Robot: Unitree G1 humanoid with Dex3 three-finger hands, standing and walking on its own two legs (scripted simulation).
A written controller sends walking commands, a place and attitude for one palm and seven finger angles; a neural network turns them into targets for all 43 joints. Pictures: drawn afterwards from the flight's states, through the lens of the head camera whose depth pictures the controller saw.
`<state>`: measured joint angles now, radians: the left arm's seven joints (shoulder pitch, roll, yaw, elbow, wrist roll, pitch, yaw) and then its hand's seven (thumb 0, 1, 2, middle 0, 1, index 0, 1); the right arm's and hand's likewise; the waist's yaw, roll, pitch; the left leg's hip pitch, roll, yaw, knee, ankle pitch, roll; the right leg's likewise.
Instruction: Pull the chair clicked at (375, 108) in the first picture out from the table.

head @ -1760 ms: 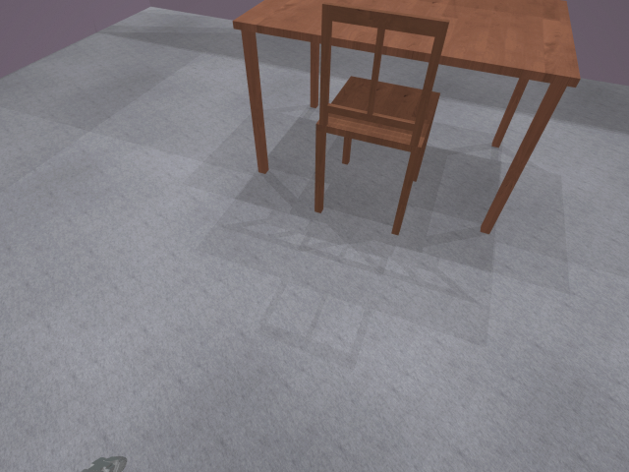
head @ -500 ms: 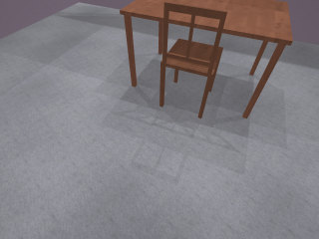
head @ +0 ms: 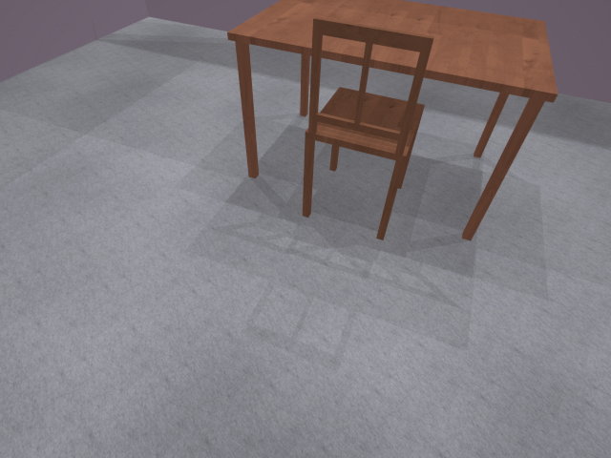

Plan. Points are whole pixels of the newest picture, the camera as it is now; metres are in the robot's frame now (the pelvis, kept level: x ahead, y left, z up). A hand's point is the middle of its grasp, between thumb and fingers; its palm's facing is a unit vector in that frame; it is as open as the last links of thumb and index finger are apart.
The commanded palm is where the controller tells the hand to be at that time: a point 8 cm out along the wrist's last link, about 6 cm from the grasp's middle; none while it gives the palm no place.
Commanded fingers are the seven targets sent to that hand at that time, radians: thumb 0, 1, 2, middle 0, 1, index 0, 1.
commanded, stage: walk to a spot facing it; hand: left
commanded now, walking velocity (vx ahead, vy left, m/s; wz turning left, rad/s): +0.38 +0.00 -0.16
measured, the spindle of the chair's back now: (363, 85) +1.26 -0.11 -0.08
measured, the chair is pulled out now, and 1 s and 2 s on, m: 0.00 0.00 0.00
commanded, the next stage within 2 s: turn to face it in 0.94 s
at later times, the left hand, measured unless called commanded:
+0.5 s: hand (228, 401) +0.25 +0.15 -0.17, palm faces -0.04 -0.97 -0.23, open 7.3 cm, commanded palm none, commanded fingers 0.00 0.90 0.90 -0.20 -0.30 -0.20 -0.30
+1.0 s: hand (226, 318) +0.41 +0.18 -0.18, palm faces -0.05 -0.99 -0.15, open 7.4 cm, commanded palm none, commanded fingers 0.00 0.90 0.90 -0.20 -0.30 -0.20 -0.30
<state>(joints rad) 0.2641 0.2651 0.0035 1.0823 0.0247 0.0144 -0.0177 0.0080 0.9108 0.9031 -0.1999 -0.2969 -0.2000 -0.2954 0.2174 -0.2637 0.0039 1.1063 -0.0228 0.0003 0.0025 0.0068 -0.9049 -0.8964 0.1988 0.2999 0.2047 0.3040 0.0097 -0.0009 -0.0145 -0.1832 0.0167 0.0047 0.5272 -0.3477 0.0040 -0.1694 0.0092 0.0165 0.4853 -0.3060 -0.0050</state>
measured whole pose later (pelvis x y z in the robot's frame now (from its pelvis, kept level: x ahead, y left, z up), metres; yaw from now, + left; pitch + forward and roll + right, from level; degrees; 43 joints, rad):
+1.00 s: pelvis +0.39 +0.00 +0.01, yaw -8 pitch -1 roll +0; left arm 0.31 0.18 0.08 1.08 0.04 0.00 -0.01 0.01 0.91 0.90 -0.20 -0.30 -0.20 -0.29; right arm 0.26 -0.15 -0.05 1.04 -0.02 -0.10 -0.04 -0.02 -0.96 -0.90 0.20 0.30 0.21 0.30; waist 0.02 -0.05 0.04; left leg -0.16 0.05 0.26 0.43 -0.26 0.06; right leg -0.55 -0.09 -0.04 1.17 -0.25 0.00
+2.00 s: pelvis +0.66 -0.10 +0.00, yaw -20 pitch +0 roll +0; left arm 0.21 0.19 0.06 1.06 0.03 0.01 -0.03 0.01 0.93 0.90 -0.20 -0.30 -0.20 -0.29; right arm 0.46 -0.09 -0.03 1.15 -0.03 -0.05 -0.02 0.01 -0.90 -0.90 0.20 0.30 0.21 0.30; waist -0.06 -0.02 0.07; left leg 0.00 0.08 0.19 0.37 -0.37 -0.04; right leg -0.45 -0.08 -0.10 0.65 -0.25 -0.02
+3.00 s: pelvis +0.72 -0.20 +0.01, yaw -19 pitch +0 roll +3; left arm 0.29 0.13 0.02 1.06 0.03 0.00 0.02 0.01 0.91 0.90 -0.20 -0.30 -0.20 -0.30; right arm 0.25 -0.23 -0.06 1.08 -0.02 0.06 -0.01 0.01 -0.91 -0.90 0.20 0.30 0.20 0.30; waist 0.02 0.03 0.02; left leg -0.34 0.02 0.03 0.79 -0.35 -0.03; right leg -0.18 -0.04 -0.05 0.42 -0.24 -0.04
